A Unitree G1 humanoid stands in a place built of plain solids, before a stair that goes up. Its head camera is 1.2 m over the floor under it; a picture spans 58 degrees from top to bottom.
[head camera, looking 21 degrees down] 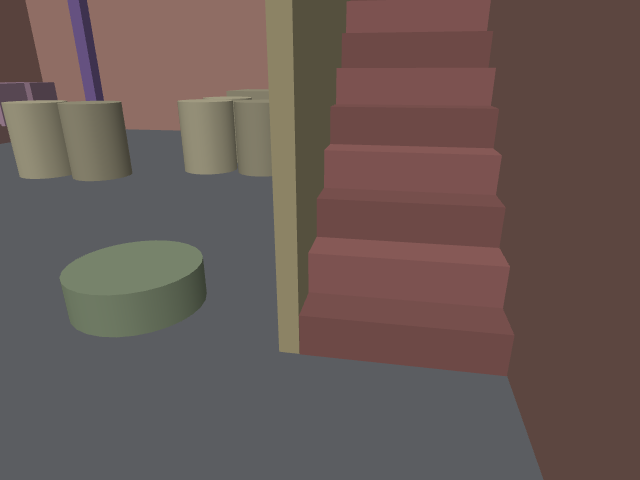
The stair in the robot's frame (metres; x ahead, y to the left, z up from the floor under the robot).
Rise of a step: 0.21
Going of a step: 0.22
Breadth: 0.90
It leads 10 degrees to the right of straight ahead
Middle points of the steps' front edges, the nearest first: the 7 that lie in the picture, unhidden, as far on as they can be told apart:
1.58 -0.35 0.21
1.80 -0.39 0.41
2.02 -0.43 0.62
2.24 -0.46 0.82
2.46 -0.50 1.03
2.68 -0.54 1.23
2.90 -0.58 1.44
